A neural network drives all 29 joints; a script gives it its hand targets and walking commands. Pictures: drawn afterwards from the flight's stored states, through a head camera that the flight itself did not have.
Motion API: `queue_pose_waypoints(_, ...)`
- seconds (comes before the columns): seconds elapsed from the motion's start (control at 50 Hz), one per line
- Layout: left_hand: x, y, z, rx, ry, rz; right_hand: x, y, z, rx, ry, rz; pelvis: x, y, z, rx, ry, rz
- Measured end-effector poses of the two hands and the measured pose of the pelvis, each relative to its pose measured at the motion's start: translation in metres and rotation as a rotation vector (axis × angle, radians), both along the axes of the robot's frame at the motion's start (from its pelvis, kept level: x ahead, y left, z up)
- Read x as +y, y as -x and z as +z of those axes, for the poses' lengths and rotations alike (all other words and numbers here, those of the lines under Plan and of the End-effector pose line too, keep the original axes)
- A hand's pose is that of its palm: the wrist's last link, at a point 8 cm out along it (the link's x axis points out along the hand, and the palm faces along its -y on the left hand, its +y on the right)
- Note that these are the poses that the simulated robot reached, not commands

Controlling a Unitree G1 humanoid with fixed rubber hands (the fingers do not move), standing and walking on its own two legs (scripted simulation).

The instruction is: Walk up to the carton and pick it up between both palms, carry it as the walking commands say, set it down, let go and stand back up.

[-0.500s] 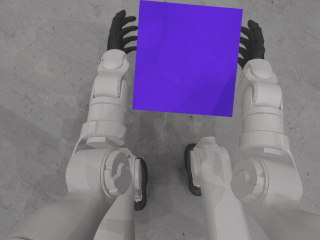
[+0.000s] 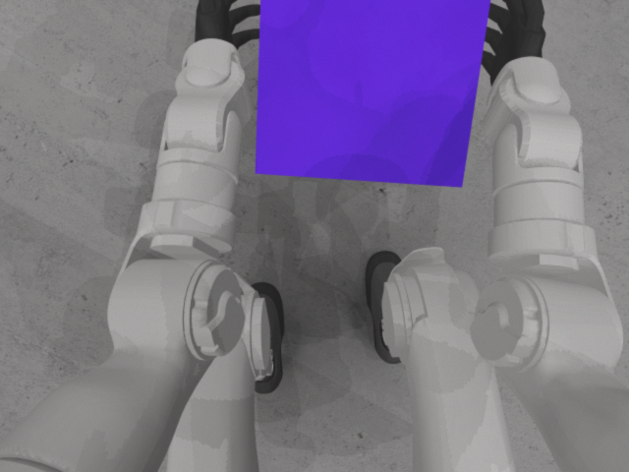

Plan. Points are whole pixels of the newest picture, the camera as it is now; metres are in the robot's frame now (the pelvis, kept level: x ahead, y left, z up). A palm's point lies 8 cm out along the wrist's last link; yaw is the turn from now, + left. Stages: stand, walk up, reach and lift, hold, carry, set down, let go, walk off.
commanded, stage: set down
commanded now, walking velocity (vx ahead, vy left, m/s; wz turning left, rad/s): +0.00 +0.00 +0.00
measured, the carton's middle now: (354, 85) +0.51 -0.09 -0.23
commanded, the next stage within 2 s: none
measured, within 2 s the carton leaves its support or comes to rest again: rests again in 1.06 s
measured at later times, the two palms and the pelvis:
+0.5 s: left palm (236, 49) +0.56 +0.04 -0.20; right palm (501, 50) +0.52 -0.24 -0.19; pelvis +0.00 +0.00 -0.04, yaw +0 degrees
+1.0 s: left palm (243, 47) +0.56 +0.04 -0.20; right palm (507, 54) +0.51 -0.25 -0.20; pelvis +0.00 +0.00 -0.05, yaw -1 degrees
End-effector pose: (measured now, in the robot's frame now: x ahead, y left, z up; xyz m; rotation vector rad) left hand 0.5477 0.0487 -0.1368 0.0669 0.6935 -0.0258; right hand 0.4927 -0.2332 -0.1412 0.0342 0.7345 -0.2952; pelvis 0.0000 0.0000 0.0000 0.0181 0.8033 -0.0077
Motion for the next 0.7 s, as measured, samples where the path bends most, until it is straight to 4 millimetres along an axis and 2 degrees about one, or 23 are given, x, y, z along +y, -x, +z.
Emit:
queue_pose_waypoints(0.16, -0.002, -0.006, -0.028, 0.009, -0.002, -0.008, -0.003, -0.006, -0.026, 0.008, -0.002, 0.02, 0.001, 0.001, -0.015, -0.023, 0.003, 0.003)
queue_pose_waypoints(0.36, -0.008, -0.012, -0.058, 0.019, 0.0, -0.026, -0.013, -0.019, -0.044, 0.004, 0.002, 0.046, 0.002, 0.0, -0.034, -0.058, 0.006, -0.004)
queue_pose_waypoints(0.52, -0.004, -0.012, -0.06, 0.022, -0.003, -0.025, -0.01, -0.023, -0.045, -0.006, -0.008, 0.042, 0.002, -0.001, -0.041, -0.085, 0.005, -0.002)
queue_pose_waypoints(0.7, -0.008, -0.013, -0.06, 0.026, 0.001, -0.043, -0.014, -0.018, -0.046, -0.007, -0.008, 0.047, 0.002, 0.003, -0.043, -0.101, 0.008, 0.004)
